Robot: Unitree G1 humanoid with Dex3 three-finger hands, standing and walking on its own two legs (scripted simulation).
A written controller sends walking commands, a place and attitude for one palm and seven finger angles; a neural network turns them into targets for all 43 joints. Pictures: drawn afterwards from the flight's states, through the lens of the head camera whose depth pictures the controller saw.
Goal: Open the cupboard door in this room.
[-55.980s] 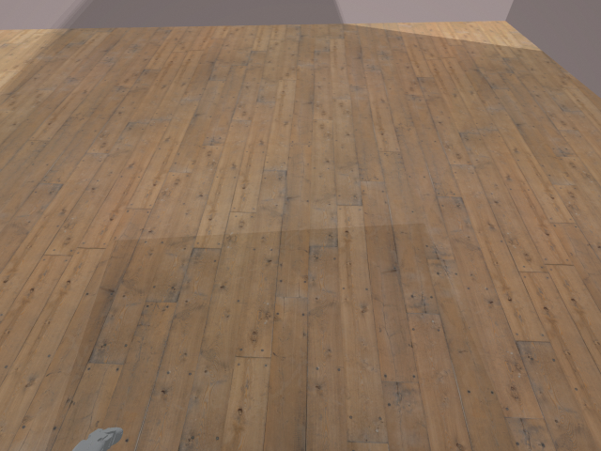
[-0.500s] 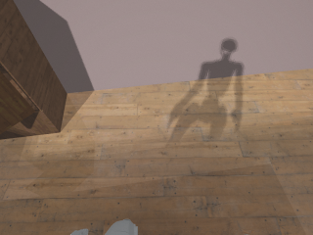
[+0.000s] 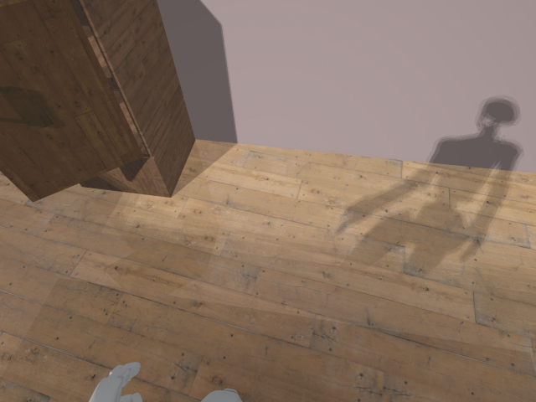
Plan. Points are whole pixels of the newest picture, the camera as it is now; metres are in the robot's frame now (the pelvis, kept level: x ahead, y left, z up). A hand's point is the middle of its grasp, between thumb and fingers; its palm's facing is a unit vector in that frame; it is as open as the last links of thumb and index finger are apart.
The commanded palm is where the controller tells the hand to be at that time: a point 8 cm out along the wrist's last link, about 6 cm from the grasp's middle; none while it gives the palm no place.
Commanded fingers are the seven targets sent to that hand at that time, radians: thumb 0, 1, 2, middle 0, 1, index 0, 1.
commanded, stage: turn to face it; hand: left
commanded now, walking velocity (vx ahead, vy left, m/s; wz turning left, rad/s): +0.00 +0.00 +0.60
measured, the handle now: out of the picture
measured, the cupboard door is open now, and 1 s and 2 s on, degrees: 41 41 41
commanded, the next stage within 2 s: take the last steps up to it in 0.82 s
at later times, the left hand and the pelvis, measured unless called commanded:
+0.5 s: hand out of the picture +0.00 +0.24 -0.17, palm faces +0.33 -0.91 -0.25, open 7.4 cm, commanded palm none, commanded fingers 0.00 0.90 0.90 -0.20 -0.30 -0.20 -0.30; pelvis +0.01 +0.01 +0.01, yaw +18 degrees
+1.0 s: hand out of the picture -0.03 +0.16 -0.16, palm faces +0.51 -0.83 -0.21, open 7.3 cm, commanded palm none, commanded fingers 0.00 0.90 0.90 -0.20 -0.30 -0.20 -0.30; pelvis +0.03 -0.02 +0.01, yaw +29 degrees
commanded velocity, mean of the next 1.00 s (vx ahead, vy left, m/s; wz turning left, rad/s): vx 0.03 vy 0.01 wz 0.40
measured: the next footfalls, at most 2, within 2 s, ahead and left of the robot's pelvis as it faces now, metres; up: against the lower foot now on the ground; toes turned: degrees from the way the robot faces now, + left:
left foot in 0.34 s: +0.02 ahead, +0.13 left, +0.00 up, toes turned +18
right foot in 0.70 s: +0.10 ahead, -0.12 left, +0.00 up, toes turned +19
